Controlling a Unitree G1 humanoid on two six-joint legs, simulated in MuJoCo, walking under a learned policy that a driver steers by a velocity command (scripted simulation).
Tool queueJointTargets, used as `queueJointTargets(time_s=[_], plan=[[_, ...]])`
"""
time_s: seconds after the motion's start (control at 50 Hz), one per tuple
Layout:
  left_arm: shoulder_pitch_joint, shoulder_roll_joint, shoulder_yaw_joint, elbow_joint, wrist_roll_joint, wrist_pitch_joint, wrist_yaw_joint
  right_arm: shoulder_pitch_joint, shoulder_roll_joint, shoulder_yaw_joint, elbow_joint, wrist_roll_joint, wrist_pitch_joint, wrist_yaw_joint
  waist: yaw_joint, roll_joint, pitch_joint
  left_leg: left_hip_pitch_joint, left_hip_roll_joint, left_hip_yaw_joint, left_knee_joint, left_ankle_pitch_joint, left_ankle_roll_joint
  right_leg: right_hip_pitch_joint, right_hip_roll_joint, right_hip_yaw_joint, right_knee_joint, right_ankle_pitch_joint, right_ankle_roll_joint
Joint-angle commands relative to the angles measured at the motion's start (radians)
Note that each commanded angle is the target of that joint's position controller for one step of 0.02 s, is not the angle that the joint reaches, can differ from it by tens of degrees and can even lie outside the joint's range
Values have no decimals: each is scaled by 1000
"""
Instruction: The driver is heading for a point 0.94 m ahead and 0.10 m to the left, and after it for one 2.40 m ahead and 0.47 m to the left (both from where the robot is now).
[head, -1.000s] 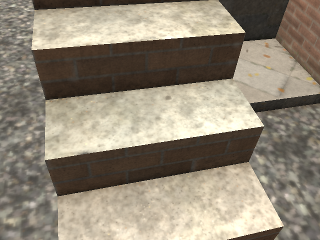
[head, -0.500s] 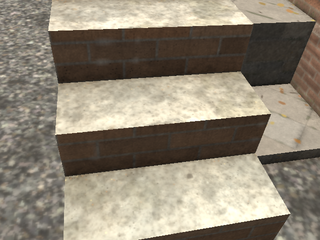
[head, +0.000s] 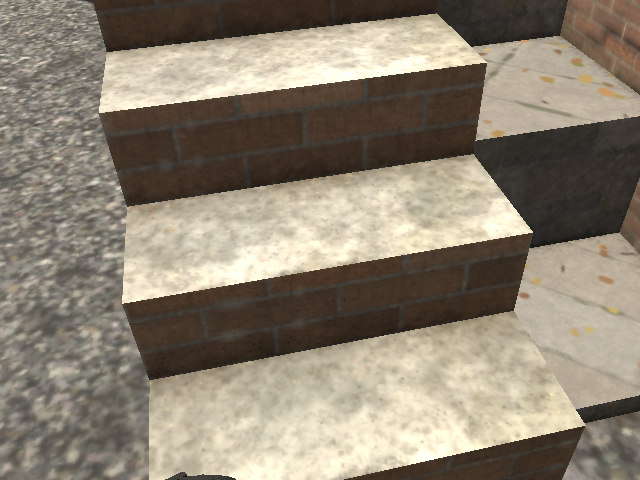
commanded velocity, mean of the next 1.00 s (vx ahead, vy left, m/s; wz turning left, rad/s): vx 0.50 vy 0.00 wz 0.00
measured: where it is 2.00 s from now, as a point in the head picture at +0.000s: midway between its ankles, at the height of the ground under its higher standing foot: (356, 243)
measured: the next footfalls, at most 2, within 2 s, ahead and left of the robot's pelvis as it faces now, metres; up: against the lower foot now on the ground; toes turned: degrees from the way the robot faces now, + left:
right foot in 0.26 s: +0.36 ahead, -0.22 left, +0.19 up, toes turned -10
left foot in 0.98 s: +0.57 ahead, +0.07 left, +0.38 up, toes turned +5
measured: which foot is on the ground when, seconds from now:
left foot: down 0.00-0.28, up 0.30-0.96, down 0.98-1.00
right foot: up 0.00-0.24, down 0.26-1.00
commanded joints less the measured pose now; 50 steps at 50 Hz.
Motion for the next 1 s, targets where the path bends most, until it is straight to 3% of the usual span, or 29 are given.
queueJointTargets(time_s=[0.02,0.08,0.14,0.16,0.2,0.22,0.24,0.26,0.28,0.3,0.32,0.34,0.38,0.4,0.42,0.46,0.5,0.56,0.62,0.7,0.78,0.8,0.84,0.88,0.92,0.94,0.96,0.98,1.0], plan=[[-8,-12,-38,-63,2,25,27,-281,8,2,-129,0,-57,4,91,-42,253,-179,222,-178,-464,81,208,-167,-55,-8,-52,102,71],[-83,-58,-53,-69,-13,50,84,-90,-26,-4,-97,-8,-55,-13,2,43,235,47,278,-180,-488,153,227,-380,-73,-35,127,104,109],[-217,-66,-61,-133,-30,61,84,-22,-57,-24,-108,-6,-27,-35,-86,93,225,227,310,-134,-501,109,171,-484,-153,-69,-92,75,148],[-304,-64,-71,-173,-9,62,78,-1,-65,-32,-116,5,-19,-37,-102,89,201,176,302,-110,-557,60,154,-371,-191,-168,-302,119,160],[-433,-83,-89,-224,-21,70,87,31,-92,-54,-104,24,-10,-47,-149,188,212,98,306,-83,-708,142,150,-131,-242,-251,-577,87,160],[-481,-96,-118,-266,-22,75,74,23,-165,-79,-88,74,1,-69,-126,211,193,-17,275,-49,-824,220,143,210,-213,-328,-941,-230,144],[-448,-47,-82,-233,-28,86,67,106,-166,-76,-54,48,-12,-65,-129,255,131,9,270,-29,-753,589,180,463,-96,-463,-958,-249,145],[-193,22,-24,-153,-29,83,60,105,-160,-60,-33,6,-21,-43,-8,379,22,205,261,26,-521,1347,156,594,-46,-397,-936,-177,86],[111,141,32,-60,-9,78,52,47,-233,-78,-21,7,-30,-37,143,441,-114,236,247,19,-300,1554,120,766,-99,-200,-1016,6,41],[298,274,88,11,26,79,71,96,-105,-71,-50,48,-35,-28,146,107,-272,-110,119,-34,127,1247,49,1063,-294,405,-1356,-311,-103],[471,366,115,97,47,106,108,40,-114,-83,-58,45,-51,7,173,-203,-503,-181,-27,-166,474,389,67,1228,-446,928,-1913,-669,-101],[424,344,100,137,67,112,128,-68,-106,-103,-87,57,-54,34,131,-204,-429,-302,-84,-288,1015,296,45,1088,-501,1028,-2004,-769,-18],[243,71,27,222,78,107,107,-323,-2,-72,-237,38,-54,81,5,-197,-101,-492,-46,-276,1327,351,129,741,-426,626,-1863,-652,80],[216,-21,4,269,60,95,94,-371,-23,-69,-305,44,-51,81,-43,-126,-15,-514,-18,-238,1376,346,168,627,-395,470,-1805,-559,92],[179,-85,-16,304,62,83,82,-371,-8,-54,-328,42,-38,91,-94,-86,41,-532,-19,-236,1403,312,206,559,-352,333,-1771,-488,93],[143,-117,-31,319,73,50,69,-269,18,-28,-311,53,-12,78,-147,-48,110,-604,-45,-274,1461,301,237,534,-321,139,-1769,-293,93],[163,-120,-49,312,87,41,62,-242,12,-12,-303,79,9,52,-161,-46,156,-729,-71,-256,1458,295,227,551,-309,0,-1779,-244,101],[146,-64,-62,276,119,32,75,-299,-3,1,-313,71,32,26,-161,-65,193,-836,-106,-156,1629,323,128,483,-340,-66,-1873,-280,72],[211,-17,-78,279,110,31,103,-355,-5,13,-364,80,37,-8,-130,-79,243,-1032,-93,-142,1774,321,76,531,-376,-34,-1900,-345,82],[341,36,-65,280,89,31,117,-501,-5,22,-402,104,31,-28,-11,-77,228,-1170,-47,-86,1626,317,30,727,-412,-3,-1932,-383,51],[414,23,-52,300,88,42,137,-563,49,48,-429,119,40,-18,20,-136,236,-1361,17,-100,1603,250,26,950,-452,43,-1955,-346,35],[440,31,-44,310,72,51,146,-588,56,53,-451,122,38,-10,22,-170,217,-1398,43,-127,1623,168,36,1012,-479,55,-1982,-315,28],[416,65,-28,309,72,75,150,-629,51,63,-472,106,28,18,9,-155,218,-1277,113,-37,1452,123,44,1007,-470,-14,-2056,-234,22],[390,64,-18,312,74,104,157,-631,65,71,-467,91,31,34,-12,-132,192,-1044,132,29,1340,134,62,928,-444,-117,-2110,-81,35],[288,93,-6,281,36,110,138,-592,-1,52,-450,83,28,50,-65,-154,188,-480,94,133,913,93,107,688,-377,-305,-2201,212,66],[354,108,-6,306,28,112,133,-554,-28,28,-420,66,30,41,-70,-206,149,-297,11,207,894,82,125,709,-379,-304,-2169,570,31],[349,163,0,322,18,119,138,-459,-79,-3,-426,54,29,30,-149,-306,83,-189,-58,202,778,-11,134,842,-358,-315,-2042,1096,21],[371,248,18,336,22,132,139,-406,-100,-21,-435,53,27,35,-205,-370,64,-186,-80,179,531,-132,130,1017,-362,-314,-1870,1371,45],[370,269,31,338,21,146,146,-369,-99,-25,-426,31,29,47,-220,-415,81,-198,-64,79,369,-100,139,1087,-357,-285,-1717,1463,57]])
